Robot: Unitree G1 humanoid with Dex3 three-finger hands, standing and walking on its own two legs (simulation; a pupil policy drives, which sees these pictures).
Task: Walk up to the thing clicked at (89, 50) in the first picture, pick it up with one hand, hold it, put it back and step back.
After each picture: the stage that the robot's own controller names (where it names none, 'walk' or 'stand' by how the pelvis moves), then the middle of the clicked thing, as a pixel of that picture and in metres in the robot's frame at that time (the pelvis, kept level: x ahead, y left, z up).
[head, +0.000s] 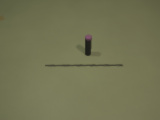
stand; (88, 45) +1.28 -0.07 -0.65
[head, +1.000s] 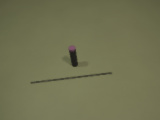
walk; (73, 56) +1.15 +0.20 -0.63
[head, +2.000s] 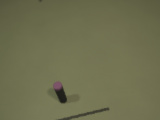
walk; (60, 93) +0.70 +0.27 -0.64
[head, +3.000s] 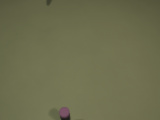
walk; (65, 119) +0.48 +0.17 -0.64
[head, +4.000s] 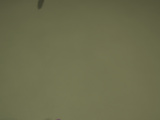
stand; out of the picture +0.41 +0.18 -0.65
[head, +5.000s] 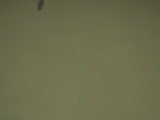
stand; out of the picture +0.40 +0.18 -0.66
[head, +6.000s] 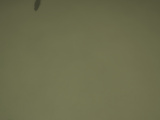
stand; out of the picture +0.40 +0.19 -0.66
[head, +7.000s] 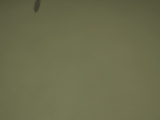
stand; out of the picture +0.40 +0.19 -0.66
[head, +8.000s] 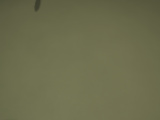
stand; out of the picture +0.39 +0.19 -0.66
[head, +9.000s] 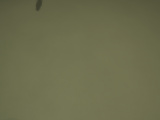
stand; out of the picture +0.40 +0.19 -0.66
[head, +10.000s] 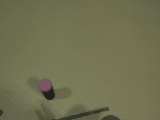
go down; (47, 90) +0.44 +0.18 -0.50
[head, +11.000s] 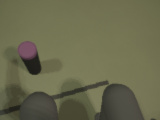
go down; (31, 60) +0.49 +0.20 -0.27
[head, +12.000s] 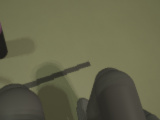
close in; out of the picture +0.48 +0.23 -0.20
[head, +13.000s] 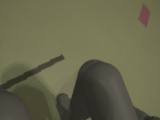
close; out of the picture +0.47 +0.26 -0.16
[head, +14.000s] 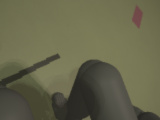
lift; out of the picture +0.45 +0.26 -0.16
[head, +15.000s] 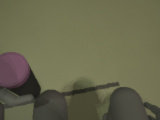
lift; (22, 82) +0.32 +0.20 -0.01
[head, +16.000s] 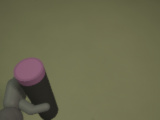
hold; (40, 94) +0.30 +0.15 +0.06
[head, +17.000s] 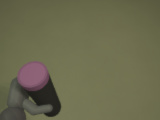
hold; (44, 94) +0.30 +0.14 +0.05
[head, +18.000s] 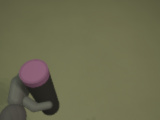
hold; (43, 92) +0.31 +0.14 +0.03
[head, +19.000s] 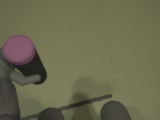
crouch; (30, 65) +0.40 +0.16 -0.02
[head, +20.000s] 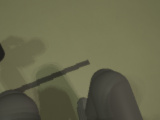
lower; out of the picture +0.47 +0.22 -0.10
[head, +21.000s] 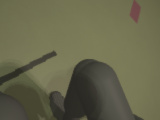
lower; out of the picture +0.46 +0.26 -0.17
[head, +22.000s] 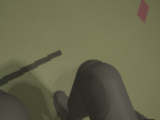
lower; out of the picture +0.45 +0.27 -0.17
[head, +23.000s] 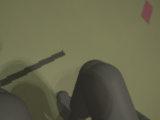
lower; out of the picture +0.45 +0.26 -0.16
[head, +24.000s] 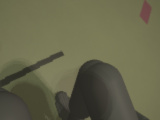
rest; out of the picture +0.44 +0.26 -0.17
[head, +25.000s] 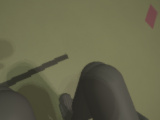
open; out of the picture +0.44 +0.24 -0.17
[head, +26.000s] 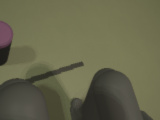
stand; out of the picture +0.44 +0.22 -0.19
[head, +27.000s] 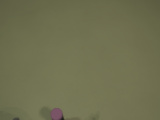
stand; (58, 119) +0.39 +0.15 -0.55
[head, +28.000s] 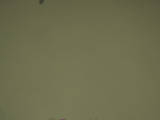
stand; out of the picture +0.39 +0.15 -0.60
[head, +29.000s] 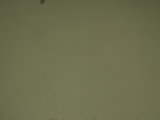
stand; out of the picture +0.39 +0.14 -0.60
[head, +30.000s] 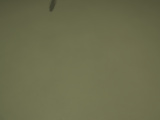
stand; out of the picture +0.42 +0.14 -0.65
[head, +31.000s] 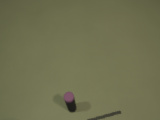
walk; (70, 102) +0.50 +0.13 -0.63
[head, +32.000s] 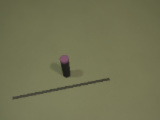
walk; (65, 67) +0.78 +0.14 -0.62
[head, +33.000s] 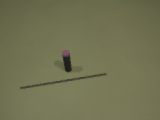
stand; (67, 61) +1.00 +0.18 -0.64
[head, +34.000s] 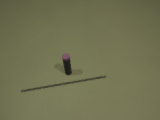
stand; (67, 64) +1.01 +0.18 -0.66
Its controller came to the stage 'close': yes
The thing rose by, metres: 0.68
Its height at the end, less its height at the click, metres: +0.00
